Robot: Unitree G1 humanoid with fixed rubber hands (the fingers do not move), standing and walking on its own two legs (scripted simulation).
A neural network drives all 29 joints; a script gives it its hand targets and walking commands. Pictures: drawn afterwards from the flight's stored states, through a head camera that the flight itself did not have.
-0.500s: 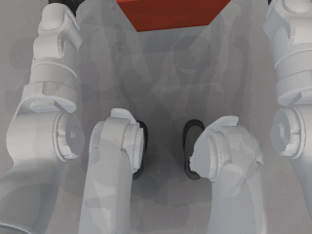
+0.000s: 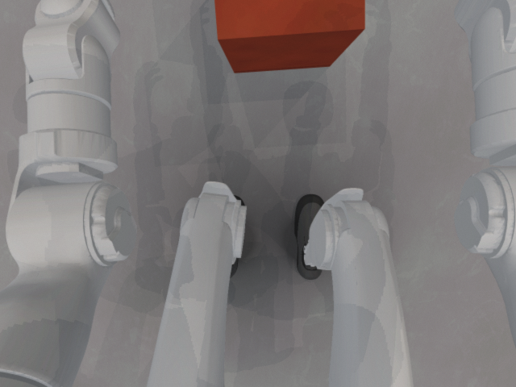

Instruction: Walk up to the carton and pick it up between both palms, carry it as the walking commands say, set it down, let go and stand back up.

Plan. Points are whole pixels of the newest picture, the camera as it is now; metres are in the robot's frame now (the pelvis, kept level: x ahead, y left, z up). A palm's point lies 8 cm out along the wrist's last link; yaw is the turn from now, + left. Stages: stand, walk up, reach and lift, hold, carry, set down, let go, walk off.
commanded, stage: set down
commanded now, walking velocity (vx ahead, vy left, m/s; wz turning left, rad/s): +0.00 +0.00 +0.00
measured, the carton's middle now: out of the picture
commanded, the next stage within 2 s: let go in 0.64 s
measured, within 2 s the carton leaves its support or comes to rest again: neither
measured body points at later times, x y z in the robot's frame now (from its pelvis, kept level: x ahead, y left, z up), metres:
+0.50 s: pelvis +0.05 +0.00 +0.14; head +0.34 +0.01 +0.49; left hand +0.57 +0.24 +0.06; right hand +0.60 -0.16 +0.06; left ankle +0.11 +0.11 -0.45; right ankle +0.12 -0.09 -0.45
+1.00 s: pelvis +0.09 +0.00 +0.22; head +0.32 +0.01 +0.60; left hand +0.48 +0.27 +0.12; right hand +0.51 -0.19 +0.11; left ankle +0.11 +0.11 -0.45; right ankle +0.12 -0.09 -0.45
